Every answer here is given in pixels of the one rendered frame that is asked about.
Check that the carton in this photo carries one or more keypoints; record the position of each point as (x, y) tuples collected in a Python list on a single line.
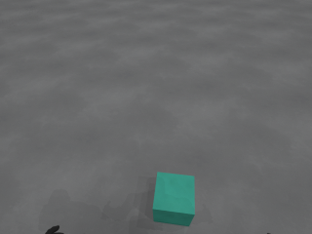
[(174, 199)]

